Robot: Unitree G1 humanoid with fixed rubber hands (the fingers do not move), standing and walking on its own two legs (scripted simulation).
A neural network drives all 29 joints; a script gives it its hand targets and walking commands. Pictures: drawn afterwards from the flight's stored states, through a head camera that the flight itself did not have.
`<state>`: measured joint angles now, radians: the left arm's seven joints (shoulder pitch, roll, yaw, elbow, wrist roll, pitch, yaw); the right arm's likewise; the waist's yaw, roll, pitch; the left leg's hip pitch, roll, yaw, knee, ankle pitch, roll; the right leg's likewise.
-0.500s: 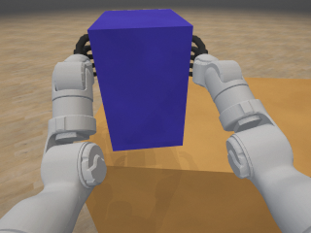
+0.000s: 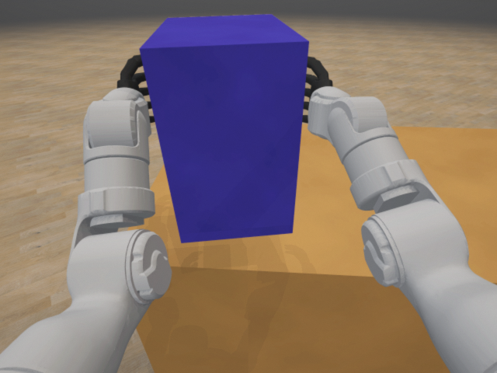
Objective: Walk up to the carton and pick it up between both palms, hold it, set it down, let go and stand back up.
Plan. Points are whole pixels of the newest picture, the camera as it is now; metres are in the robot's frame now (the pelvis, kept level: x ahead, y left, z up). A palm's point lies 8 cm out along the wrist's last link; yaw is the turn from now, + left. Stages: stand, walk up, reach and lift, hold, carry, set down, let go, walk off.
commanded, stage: hold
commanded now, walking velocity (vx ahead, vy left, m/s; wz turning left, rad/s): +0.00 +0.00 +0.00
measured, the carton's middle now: (228, 123) +0.42 +0.00 +0.27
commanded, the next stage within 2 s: none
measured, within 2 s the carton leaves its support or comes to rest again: neither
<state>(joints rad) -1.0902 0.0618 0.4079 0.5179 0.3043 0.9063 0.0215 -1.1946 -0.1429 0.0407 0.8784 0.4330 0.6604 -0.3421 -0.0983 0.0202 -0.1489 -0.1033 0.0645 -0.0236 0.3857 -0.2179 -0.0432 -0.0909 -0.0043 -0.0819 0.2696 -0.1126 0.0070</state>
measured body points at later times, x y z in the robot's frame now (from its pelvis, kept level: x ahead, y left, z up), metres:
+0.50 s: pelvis +0.00 +0.00 +0.00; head -0.08 +0.00 +0.44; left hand +0.40 +0.13 +0.32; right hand +0.39 -0.14 +0.31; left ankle +0.00 +0.14 -0.75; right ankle +0.03 -0.12 -0.75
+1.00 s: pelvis -0.01 -0.01 +0.00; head -0.10 +0.00 +0.44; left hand +0.38 +0.14 +0.33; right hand +0.38 -0.13 +0.33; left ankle +0.00 +0.14 -0.75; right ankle +0.03 -0.12 -0.75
